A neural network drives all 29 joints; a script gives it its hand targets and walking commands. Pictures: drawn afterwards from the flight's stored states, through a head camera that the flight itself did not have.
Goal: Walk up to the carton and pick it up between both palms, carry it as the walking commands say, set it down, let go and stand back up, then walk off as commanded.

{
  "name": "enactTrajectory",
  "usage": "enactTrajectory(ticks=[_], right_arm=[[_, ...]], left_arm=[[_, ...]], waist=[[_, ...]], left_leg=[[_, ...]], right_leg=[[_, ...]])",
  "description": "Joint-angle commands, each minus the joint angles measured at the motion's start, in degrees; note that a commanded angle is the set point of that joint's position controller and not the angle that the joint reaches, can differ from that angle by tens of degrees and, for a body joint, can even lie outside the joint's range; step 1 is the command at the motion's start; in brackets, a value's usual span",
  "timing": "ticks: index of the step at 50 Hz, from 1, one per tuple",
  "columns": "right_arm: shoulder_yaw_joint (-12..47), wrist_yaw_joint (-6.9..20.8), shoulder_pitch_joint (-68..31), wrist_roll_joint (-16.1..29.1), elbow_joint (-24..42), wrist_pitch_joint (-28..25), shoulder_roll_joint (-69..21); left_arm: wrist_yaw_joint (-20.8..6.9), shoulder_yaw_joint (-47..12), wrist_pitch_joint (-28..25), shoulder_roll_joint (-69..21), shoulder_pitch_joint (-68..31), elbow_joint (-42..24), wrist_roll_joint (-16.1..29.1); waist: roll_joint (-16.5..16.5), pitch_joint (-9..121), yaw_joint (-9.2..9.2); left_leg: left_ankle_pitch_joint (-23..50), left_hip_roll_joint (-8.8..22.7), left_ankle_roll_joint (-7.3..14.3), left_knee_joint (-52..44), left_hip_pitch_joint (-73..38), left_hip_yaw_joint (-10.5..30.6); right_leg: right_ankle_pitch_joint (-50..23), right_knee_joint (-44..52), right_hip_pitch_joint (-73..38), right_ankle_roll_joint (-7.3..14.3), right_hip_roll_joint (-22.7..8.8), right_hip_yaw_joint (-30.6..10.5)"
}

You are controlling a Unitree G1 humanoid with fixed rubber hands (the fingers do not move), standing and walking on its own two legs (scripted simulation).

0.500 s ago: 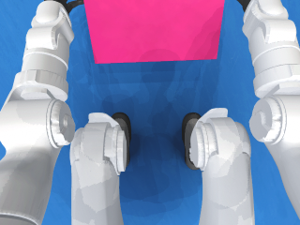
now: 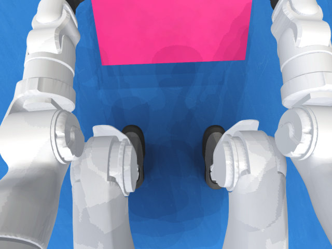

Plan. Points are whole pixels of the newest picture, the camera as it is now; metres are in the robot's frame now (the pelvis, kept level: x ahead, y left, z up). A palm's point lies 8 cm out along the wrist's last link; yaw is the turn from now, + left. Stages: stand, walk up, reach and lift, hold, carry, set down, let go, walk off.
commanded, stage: set down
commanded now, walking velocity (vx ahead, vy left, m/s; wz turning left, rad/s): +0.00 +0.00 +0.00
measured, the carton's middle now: (171, 12) +0.53 +0.00 -0.28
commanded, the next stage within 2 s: none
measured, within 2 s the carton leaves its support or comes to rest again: rests again in 0.72 s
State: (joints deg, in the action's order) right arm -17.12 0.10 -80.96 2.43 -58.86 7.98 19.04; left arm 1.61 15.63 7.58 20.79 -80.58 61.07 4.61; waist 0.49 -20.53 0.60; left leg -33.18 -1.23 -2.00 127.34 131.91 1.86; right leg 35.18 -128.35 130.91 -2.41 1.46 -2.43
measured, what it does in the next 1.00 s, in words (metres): stands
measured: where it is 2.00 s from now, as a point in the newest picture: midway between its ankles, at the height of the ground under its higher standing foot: (174, 166)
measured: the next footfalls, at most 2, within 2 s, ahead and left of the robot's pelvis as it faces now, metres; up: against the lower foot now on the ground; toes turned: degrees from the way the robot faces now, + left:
none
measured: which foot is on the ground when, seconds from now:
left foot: down 0.00-1.00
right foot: down 0.00-1.00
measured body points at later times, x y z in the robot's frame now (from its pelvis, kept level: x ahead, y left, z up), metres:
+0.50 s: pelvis +0.00 +0.00 -0.01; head +0.38 -0.01 +0.24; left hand +0.55 +0.20 -0.19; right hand +0.55 -0.20 -0.19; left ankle +0.11 +0.13 -0.33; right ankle +0.10 -0.13 -0.33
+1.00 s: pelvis -0.01 +0.00 -0.01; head +0.36 +0.00 +0.23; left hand +0.53 +0.21 -0.20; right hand +0.53 -0.21 -0.21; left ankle +0.11 +0.13 -0.33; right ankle +0.10 -0.13 -0.33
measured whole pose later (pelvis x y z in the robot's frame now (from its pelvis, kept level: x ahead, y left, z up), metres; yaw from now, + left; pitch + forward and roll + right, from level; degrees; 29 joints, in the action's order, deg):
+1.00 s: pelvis -0.01 +0.00 -0.01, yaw +0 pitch +34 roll +0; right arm -4.0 -4.1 -83.6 14.2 -69.4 1.1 24.5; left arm 4.5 5.7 0.5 24.1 -84.2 70.0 14.0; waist 0.7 -26.4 -0.3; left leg -31.5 0.0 -1.5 128.3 130.5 1.7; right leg 33.1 -129.0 129.6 -1.7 0.4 -1.6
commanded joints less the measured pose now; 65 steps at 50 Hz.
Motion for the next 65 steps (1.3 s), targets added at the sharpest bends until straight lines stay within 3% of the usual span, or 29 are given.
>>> enactTrajectory(ticks=[1, 18, 25, 32, 39, 42, 48, 54, 65], right_arm=[[15.94, 12.74, -16.59, 1.63, 0.37, 1.76, -42.61], [15.12, 12.46, -14.91, 1.25, -1.26, 1.40, -40.94], [13.71, 10.82, -14.37, 1.21, -2.41, 0.25, -35.19], [11.81, 6.86, -13.27, 1.90, -5.30, -2.10, -23.78], [10.88, -1.90, -10.67, 7.14, -5.52, -6.90, 3.87], [11.25, -4.18, -13.44, 9.90, -4.49, -8.17, 8.86], [12.65, -4.41, -16.29, 12.15, -5.38, -7.92, 12.83], [12.43, -3.78, -17.47, 12.75, -6.88, -7.36, 15.54], [12.42, -3.06, -18.10, 14.53, -4.44, -6.89, 17.55]], left_arm=[[-12.90, -14.67, 0.71, -43.12, -19.36, -3.53, 1.73], [-13.10, -13.14, 0.57, -41.15, -16.89, -0.83, 0.62], [-11.61, -11.92, -0.36, -35.42, -16.03, 0.00, 0.39], [-8.01, -10.66, -2.52, -23.86, -14.94, 2.00, 1.25], [0.52, -9.05, -7.21, 2.08, -11.66, 3.11, 6.09], [2.53, -9.60, -8.37, 6.62, -14.32, 2.36, 8.55], [3.12, -9.18, -8.05, 10.63, -15.53, 4.44, 9.60], [2.50, -8.39, -7.41, 13.46, -16.81, 4.97, 9.43], [1.57, -9.67, -6.88, 15.87, -17.85, 2.05, 12.06]], waist=[[-0.69, 48.74, 0.74], [-0.65, 45.88, 0.56], [-0.74, 46.85, 0.39], [-0.94, 49.22, 0.33], [-0.41, 55.03, 0.45], [-0.24, 59.06, 0.27], [-1.30, 58.67, -1.17], [-1.38, 56.79, -1.36], [-0.99, 61.81, -1.52]], left_leg=[[18.00, -2.82, 1.25, -8.31, -23.10, -4.85], [17.40, -2.52, 1.22, -7.53, -22.16, -4.65], [17.88, -2.31, 0.82, -7.24, -23.52, -4.74], [18.34, -1.81, 0.16, -6.97, -25.90, -4.81], [21.67, -0.35, -0.50, -6.99, -29.99, -3.46], [23.13, 0.15, -0.45, -6.46, -31.72, -2.54], [19.52, 1.34, 0.09, -7.09, -30.94, -2.39], [15.74, 2.23, 0.37, -7.43, -29.82, -2.16], [18.62, 2.75, 0.56, -6.50, -33.73, -2.30]], right_leg=[[-19.03, 10.02, -21.56, 2.11, 2.37, 5.08], [-18.62, 9.39, -21.22, 2.14, 2.16, 4.89], [-18.78, 9.19, -22.35, 1.82, 1.70, 5.09], [-19.09, 9.03, -24.82, 1.36, 0.96, 5.25], [-22.05, 8.94, -29.26, 0.91, -0.33, 4.22], [-24.00, 8.29, -31.17, 0.94, -0.72, 3.38], [-20.52, 8.86, -30.12, 0.79, -1.79, 2.69], [-17.05, 9.19, -28.88, 1.02, -2.60, 2.61], [-19.81, 8.30, -32.01, 1.48, -3.09, 3.24]])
